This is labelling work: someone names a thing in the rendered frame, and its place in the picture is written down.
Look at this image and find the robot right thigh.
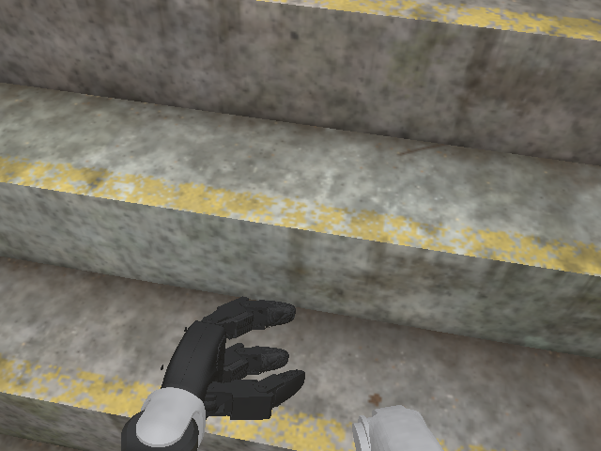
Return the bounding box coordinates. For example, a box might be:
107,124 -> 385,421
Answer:
352,405 -> 444,451

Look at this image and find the left robot hand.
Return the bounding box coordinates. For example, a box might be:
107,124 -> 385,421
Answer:
161,296 -> 305,420

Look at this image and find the robot left forearm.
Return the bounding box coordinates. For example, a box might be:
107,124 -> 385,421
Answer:
121,387 -> 206,451

